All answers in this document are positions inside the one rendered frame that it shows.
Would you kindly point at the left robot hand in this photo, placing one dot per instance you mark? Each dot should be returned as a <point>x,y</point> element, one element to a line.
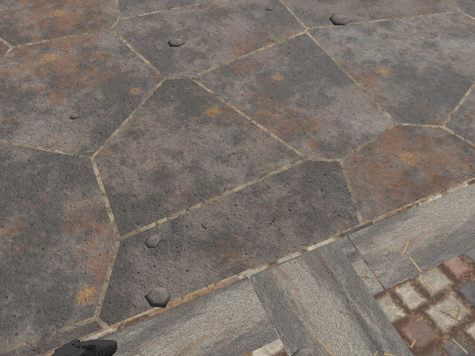
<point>87,348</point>

